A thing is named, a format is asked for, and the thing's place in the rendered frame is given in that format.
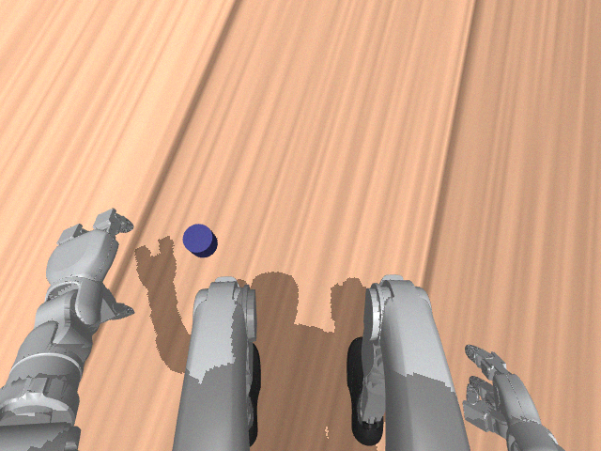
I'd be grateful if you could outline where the left robot arm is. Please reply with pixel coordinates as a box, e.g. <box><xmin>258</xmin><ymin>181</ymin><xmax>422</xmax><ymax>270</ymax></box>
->
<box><xmin>0</xmin><ymin>277</ymin><xmax>103</xmax><ymax>451</ymax></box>

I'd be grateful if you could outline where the right robot arm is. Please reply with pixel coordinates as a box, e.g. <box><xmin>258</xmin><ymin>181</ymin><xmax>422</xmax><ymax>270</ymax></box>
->
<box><xmin>506</xmin><ymin>422</ymin><xmax>565</xmax><ymax>451</ymax></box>

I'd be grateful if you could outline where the tin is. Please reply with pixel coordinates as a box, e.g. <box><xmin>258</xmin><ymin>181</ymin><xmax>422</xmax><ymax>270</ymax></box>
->
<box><xmin>183</xmin><ymin>224</ymin><xmax>218</xmax><ymax>257</ymax></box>

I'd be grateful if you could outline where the right robot hand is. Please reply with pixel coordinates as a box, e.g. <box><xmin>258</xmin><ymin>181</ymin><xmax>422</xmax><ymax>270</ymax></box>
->
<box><xmin>462</xmin><ymin>345</ymin><xmax>542</xmax><ymax>440</ymax></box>

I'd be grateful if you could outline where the right robot foot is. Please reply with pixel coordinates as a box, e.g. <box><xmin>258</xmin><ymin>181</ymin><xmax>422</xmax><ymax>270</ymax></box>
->
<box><xmin>347</xmin><ymin>337</ymin><xmax>383</xmax><ymax>446</ymax></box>

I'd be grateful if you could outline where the left robot hand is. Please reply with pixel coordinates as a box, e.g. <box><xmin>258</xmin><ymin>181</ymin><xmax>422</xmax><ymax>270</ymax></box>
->
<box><xmin>46</xmin><ymin>208</ymin><xmax>134</xmax><ymax>324</ymax></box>

